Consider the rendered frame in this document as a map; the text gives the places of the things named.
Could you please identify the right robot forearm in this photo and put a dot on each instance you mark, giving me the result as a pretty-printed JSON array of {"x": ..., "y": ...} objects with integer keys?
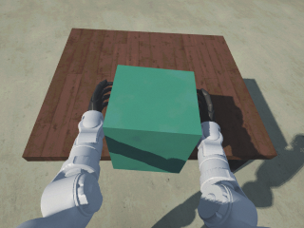
[{"x": 213, "y": 165}]

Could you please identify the left robot forearm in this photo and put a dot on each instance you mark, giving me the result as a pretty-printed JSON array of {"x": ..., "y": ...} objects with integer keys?
[{"x": 87, "y": 149}]

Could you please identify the right robot hand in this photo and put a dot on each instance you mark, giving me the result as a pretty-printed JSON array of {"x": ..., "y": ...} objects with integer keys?
[{"x": 207, "y": 111}]

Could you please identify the robot right upper arm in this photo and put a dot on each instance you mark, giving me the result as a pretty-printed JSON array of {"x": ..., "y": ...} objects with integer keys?
[{"x": 222, "y": 207}]

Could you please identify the left robot hand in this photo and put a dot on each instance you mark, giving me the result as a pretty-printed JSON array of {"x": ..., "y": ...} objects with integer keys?
[{"x": 96, "y": 102}]

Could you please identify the table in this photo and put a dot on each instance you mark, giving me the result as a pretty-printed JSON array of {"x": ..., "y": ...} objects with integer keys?
[{"x": 92, "y": 55}]

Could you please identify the carton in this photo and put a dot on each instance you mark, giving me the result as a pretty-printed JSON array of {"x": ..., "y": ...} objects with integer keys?
[{"x": 152, "y": 121}]

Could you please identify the robot left upper arm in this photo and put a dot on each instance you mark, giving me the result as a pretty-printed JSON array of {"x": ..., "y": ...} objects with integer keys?
[{"x": 68, "y": 203}]

